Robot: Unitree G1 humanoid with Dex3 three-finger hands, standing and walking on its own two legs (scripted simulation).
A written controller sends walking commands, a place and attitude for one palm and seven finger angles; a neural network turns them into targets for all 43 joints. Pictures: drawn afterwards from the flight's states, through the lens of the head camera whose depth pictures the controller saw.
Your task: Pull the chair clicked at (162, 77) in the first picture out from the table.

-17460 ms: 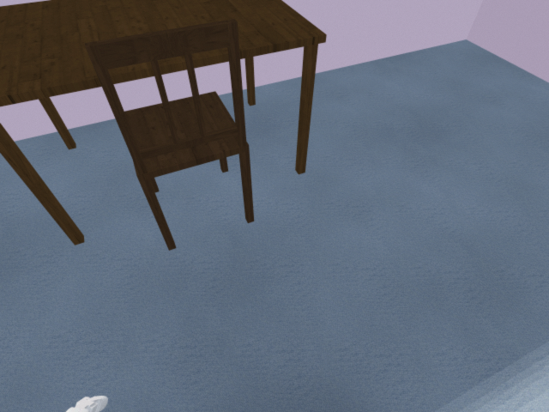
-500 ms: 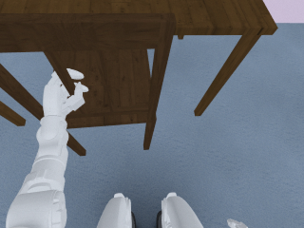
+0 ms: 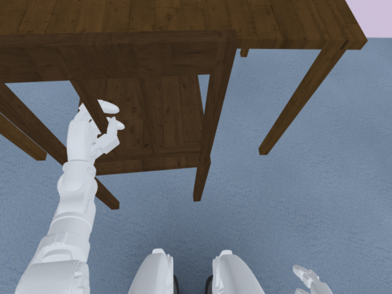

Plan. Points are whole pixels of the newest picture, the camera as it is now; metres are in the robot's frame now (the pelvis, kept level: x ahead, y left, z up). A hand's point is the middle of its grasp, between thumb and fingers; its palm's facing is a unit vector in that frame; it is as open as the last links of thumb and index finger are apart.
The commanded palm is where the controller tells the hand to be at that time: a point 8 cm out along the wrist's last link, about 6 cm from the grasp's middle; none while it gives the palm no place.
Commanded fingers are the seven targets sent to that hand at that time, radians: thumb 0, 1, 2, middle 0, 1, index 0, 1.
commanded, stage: step backward, pulling the chair out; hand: left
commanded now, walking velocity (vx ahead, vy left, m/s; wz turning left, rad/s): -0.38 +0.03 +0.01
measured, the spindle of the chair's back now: (102, 124) +0.45 +0.19 +0.02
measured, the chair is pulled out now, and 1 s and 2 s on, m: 0.04 0.19 0.33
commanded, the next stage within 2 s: none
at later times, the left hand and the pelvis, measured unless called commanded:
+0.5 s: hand (115, 148) +0.39 +0.15 +0.04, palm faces +0.02 -0.99 -0.15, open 5.0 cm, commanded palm +0.37 +0.20 +0.04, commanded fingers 0.00 0.90 0.90 -0.50 -1.45 -0.50 -1.45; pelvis +0.00 +0.02 +0.10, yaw +0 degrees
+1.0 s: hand (124, 199) +0.29 +0.12 +0.04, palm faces +0.05 -0.99 -0.14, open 5.1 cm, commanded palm +0.29 +0.17 +0.04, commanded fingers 0.00 0.90 0.90 -0.50 -1.45 -0.50 -1.45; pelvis -0.07 -0.01 +0.10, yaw +5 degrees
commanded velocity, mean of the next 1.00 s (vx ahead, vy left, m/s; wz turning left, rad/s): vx -0.38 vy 0.02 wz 0.02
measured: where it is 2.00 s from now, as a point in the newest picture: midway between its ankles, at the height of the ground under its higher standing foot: outside the picture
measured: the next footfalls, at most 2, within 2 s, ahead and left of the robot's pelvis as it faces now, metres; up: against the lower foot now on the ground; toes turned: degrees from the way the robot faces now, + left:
left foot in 1.00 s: -0.11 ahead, +0.13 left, +0.00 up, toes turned +5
right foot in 1.68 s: -0.09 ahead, -0.12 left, +0.00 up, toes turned +2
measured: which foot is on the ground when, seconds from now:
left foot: down 0.00-0.76, up 0.78-0.98, down 1.00-1.00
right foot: down 0.00-1.00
